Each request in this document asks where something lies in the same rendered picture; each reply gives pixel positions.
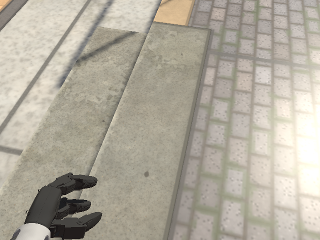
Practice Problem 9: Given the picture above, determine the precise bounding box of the left robot forearm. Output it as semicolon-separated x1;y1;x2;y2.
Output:
10;223;51;240

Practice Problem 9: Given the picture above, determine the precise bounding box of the left robot hand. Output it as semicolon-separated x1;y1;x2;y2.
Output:
24;172;102;240

